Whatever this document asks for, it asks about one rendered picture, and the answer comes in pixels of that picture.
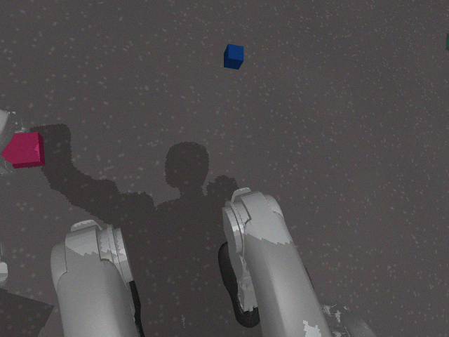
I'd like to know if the left robot hand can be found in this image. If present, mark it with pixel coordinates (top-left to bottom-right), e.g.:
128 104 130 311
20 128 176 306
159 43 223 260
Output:
0 109 30 176

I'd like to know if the right robot hand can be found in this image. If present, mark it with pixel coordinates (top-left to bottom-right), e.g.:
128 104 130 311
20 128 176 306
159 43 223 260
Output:
319 300 377 337

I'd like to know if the left robot foot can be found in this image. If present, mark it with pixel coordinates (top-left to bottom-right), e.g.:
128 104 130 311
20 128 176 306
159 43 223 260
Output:
129 280 145 337

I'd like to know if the right robot foot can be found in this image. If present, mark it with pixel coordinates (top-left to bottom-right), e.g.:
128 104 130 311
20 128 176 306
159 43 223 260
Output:
218 242 260 328

